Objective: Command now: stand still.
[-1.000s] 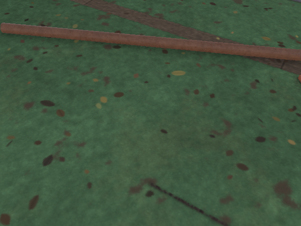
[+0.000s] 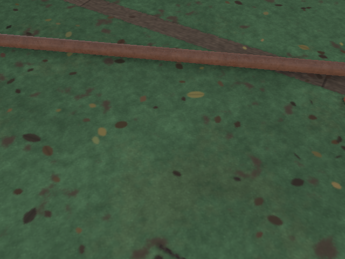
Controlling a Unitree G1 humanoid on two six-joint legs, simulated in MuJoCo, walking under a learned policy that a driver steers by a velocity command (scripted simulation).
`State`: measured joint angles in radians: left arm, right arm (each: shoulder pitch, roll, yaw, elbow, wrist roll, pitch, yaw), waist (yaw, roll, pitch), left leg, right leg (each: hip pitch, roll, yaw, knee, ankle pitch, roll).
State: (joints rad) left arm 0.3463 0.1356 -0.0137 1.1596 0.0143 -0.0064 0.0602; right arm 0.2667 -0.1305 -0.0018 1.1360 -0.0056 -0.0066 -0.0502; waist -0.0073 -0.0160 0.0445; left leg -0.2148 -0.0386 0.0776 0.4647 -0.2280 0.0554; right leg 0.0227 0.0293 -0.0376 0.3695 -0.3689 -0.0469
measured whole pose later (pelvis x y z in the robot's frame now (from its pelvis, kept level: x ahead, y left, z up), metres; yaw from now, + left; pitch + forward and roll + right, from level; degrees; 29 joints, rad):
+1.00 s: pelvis +0.32 +0.06 -0.01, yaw +1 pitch +1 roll +0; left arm 0.00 0.16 0.04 0.89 0.02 -0.05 -0.02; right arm 0.52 -0.14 -0.02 1.11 -0.02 -0.10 -0.02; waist -0.06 0.00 0.07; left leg 0.17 -0.06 0.07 0.23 -0.41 0.06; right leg -0.52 0.00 -0.11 0.55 -0.11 -0.11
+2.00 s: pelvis +0.87 +0.10 +0.01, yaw +1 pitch +0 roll +1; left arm 0.08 0.19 0.05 0.92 0.03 -0.03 -0.03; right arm 0.48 -0.15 -0.03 1.06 -0.01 -0.10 0.00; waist -0.05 -0.04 0.04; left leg 0.05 -0.09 0.09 0.17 -0.23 0.09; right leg -0.63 -0.10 -0.05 0.72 -0.02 -0.03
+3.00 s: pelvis +1.38 +0.16 +0.01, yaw +26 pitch +1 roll +0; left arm 0.11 0.24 0.05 0.80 0.05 -0.03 -0.01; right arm 0.35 -0.25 -0.07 0.93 0.00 -0.05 0.00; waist -0.03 -0.03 0.05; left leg -0.11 -0.15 -0.04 0.31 -0.20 0.15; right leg -0.67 -0.14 0.04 1.06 -0.22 0.05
